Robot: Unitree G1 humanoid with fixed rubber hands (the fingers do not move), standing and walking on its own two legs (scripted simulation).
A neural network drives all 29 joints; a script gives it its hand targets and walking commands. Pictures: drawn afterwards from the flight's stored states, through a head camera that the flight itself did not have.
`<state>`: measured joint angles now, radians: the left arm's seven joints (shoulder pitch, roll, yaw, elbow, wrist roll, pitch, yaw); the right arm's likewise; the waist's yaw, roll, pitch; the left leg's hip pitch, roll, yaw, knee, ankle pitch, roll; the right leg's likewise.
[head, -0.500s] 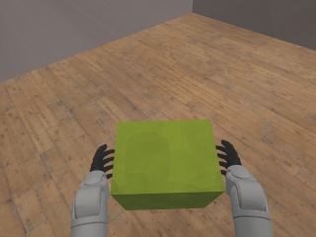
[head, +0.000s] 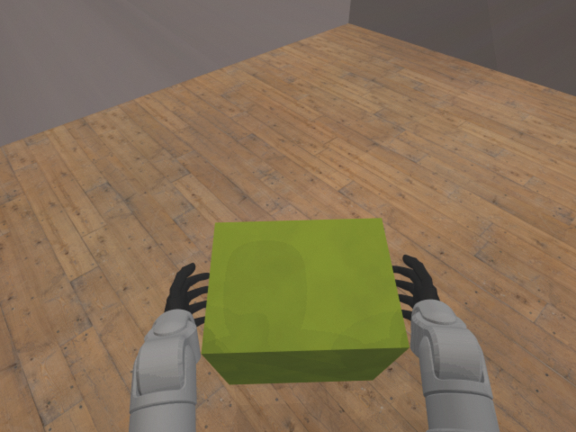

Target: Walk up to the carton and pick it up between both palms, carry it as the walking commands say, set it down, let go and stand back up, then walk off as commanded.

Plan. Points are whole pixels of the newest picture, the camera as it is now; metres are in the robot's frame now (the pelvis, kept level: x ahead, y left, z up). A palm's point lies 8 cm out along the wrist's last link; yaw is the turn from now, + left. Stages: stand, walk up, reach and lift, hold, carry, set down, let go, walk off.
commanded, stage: carry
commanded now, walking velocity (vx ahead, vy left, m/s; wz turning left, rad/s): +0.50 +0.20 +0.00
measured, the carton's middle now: (299, 307) +0.32 +0.00 -0.05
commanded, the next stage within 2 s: none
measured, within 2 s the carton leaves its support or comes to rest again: neither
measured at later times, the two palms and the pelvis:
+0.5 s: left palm (146, 276) +0.34 +0.24 +0.03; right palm (360, 260) +0.35 -0.09 +0.04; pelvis +0.07 +0.06 +0.00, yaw +0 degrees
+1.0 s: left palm (165, 278) +0.33 +0.20 +0.04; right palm (384, 256) +0.35 -0.13 +0.05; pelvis +0.07 +0.02 +0.00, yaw +1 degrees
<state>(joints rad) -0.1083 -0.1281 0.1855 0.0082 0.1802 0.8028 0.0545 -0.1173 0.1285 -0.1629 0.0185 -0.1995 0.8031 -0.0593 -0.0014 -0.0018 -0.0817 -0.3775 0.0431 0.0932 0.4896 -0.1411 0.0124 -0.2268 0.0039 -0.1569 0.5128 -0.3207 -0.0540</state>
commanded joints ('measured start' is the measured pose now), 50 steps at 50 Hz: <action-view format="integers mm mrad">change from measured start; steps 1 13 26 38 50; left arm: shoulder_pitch -513 -536 -397 -338 -511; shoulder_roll -801 -692 -663 -694 -724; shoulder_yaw -813 -514 -531 -678 -616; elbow -512 5 -53 -265 -205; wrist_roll -470 -230 -211 -302 -294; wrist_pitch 75 81 -6 78 -32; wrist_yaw -214 -237 -198 -201 -221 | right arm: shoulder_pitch -499 -504 -301 -361 -410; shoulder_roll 789 672 626 676 755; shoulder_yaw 797 476 434 669 570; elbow -505 13 -32 -311 -131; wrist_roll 485 253 178 326 276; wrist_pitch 69 79 -30 77 -35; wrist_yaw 224 254 210 209 217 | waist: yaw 15 -3 -5 6 -10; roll -57 -47 257 -74 -60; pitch -223 -263 -424 -332 -317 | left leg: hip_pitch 82 250 570 230 168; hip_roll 48 123 179 82 107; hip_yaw -4 -24 -97 1 -1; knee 20 -5 115 48 119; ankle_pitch -136 428 1179 449 315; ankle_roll -5 6 60 -12 -21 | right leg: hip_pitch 48 68 -104 142 190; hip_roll -228 -177 -24 -139 -200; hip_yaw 194 47 -23 -6 42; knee -228 -4 44 54 20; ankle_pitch -154 461 71 703 876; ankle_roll -17 58 92 58 54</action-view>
